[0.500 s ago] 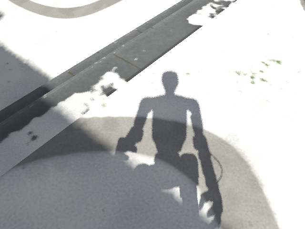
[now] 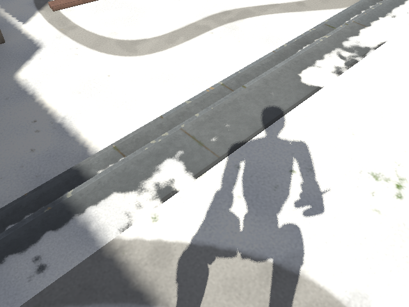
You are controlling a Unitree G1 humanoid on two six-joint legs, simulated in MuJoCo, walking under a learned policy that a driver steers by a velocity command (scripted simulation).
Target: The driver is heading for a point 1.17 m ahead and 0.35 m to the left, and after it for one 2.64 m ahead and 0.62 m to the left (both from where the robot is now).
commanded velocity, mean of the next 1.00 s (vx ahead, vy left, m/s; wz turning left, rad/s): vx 1.00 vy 0.00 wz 0.63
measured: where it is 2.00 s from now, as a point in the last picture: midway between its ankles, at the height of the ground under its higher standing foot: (117, 130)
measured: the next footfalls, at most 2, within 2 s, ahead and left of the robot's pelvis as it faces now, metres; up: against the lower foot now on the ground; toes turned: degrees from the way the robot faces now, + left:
left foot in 0.24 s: +0.45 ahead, +0.12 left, +0.00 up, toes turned +10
right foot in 0.68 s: +0.89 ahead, +0.09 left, +0.00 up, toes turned +39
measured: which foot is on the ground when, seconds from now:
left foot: up 0.00-0.22, down 0.24-0.68, up 0.70-1.00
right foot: down 0.00-0.22, up 0.24-0.66, down 0.68-1.00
